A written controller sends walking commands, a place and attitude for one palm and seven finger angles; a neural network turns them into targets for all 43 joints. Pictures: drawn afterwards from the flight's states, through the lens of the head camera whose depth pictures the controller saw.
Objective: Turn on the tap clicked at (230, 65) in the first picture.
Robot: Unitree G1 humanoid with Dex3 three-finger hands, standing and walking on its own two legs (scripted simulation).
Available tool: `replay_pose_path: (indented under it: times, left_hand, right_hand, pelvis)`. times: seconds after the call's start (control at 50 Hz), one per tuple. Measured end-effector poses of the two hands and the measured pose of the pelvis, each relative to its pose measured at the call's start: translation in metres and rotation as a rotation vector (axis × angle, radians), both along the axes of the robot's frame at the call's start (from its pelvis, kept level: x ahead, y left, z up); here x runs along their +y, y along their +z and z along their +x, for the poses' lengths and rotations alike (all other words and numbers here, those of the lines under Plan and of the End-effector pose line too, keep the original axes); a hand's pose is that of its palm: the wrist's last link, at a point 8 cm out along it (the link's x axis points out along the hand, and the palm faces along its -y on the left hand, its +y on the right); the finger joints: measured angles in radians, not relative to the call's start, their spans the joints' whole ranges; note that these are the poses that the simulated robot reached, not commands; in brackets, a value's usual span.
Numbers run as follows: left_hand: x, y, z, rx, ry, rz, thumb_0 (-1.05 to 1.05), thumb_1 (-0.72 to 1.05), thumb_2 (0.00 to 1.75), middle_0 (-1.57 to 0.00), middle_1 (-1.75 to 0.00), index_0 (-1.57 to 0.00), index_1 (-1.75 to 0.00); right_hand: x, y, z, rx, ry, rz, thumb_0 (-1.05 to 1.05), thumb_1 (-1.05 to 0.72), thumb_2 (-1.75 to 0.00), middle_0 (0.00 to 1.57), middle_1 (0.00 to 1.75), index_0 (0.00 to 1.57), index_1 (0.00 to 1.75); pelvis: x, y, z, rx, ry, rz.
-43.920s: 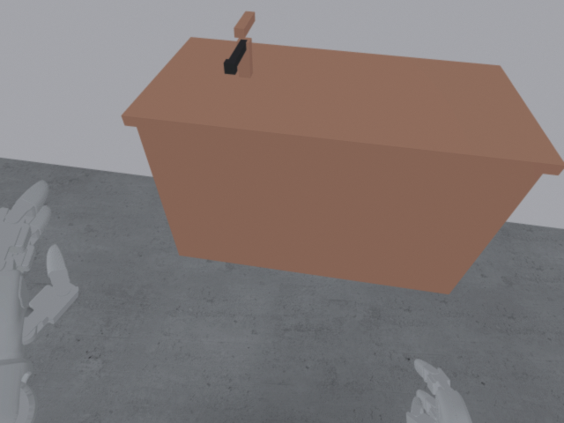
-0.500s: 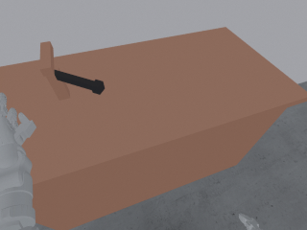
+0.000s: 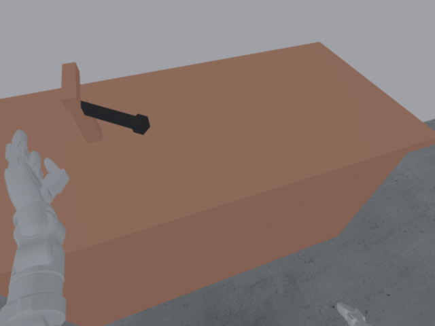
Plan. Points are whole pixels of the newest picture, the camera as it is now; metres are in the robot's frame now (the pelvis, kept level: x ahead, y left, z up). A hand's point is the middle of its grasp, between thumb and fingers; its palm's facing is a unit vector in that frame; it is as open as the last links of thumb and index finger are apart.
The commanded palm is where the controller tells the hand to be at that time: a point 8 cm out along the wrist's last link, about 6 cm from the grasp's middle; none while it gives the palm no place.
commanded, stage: push the lever round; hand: left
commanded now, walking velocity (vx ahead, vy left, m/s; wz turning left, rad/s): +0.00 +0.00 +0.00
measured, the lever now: (140, 124) +0.48 +0.19 +0.10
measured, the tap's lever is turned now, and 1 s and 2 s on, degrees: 49 49 52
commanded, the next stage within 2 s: none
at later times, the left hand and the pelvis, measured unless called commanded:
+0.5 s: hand (92, 162) +0.39 +0.26 +0.09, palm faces +0.66 -0.75 -0.07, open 7.9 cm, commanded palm +0.34 +0.29 +0.09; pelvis +0.00 -0.01 +0.00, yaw +0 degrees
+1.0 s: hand (112, 153) +0.41 +0.23 +0.08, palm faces +0.73 -0.68 -0.07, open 7.9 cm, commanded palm +0.36 +0.25 +0.09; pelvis +0.01 -0.01 +0.00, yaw +0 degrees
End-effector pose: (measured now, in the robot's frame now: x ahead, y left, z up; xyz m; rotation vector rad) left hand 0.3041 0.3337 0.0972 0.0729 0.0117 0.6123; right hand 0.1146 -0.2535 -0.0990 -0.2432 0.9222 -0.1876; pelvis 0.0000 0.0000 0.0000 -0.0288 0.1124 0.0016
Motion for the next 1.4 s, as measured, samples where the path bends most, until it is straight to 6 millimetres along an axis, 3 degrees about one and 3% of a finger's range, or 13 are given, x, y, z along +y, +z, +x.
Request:
replay_pose_path:
  times: [0.3, 0.7, 1.1, 1.4]
  left_hand:
    - [-0.034, -0.003, 0.017, 0.014, 0.051, -0.014, 0.02, 0.89, 0.90, -0.15, -0.15, -0.15, -0.15]
    - [-0.055, -0.007, 0.042, 0.031, 0.151, -0.023, 0.02, 0.89, 0.90, -0.15, -0.15, -0.15, -0.15]
    - [-0.083, -0.006, 0.058, 0.046, 0.243, -0.040, 0.02, 0.89, 0.90, -0.15, -0.15, -0.15, -0.15]
    - [-0.097, -0.006, 0.066, 0.060, 0.303, -0.068, 0.02, 0.89, 0.90, -0.15, -0.15, -0.15, -0.15]
  right_hand:
    - [-0.007, -0.003, -0.001, 0.004, 0.004, 0.013, 0.01, -0.90, -0.90, 0.20, 0.30, 0.20, 0.30]
    - [-0.021, -0.010, -0.012, 0.083, -0.029, 0.008, 0.01, -0.90, -0.90, 0.20, 0.30, 0.20, 0.30]
    - [-0.008, -0.012, 0.000, 0.076, -0.009, 0.035, 0.01, -0.90, -0.90, 0.20, 0.30, 0.20, 0.30]
    - [-0.008, -0.019, -0.017, 0.127, -0.006, 0.048, 0.01, -0.90, -0.90, 0.20, 0.30, 0.20, 0.30]
  pelvis:
    - [-0.009, -0.001, -0.003, 0.005, 0.000, 0.007]
    - [-0.015, -0.002, 0.006, 0.032, -0.001, 0.009]
    - [-0.012, -0.004, 0.008, 0.041, 0.003, 0.008]
    - [-0.013, -0.006, 0.005, 0.053, 0.007, 0.006]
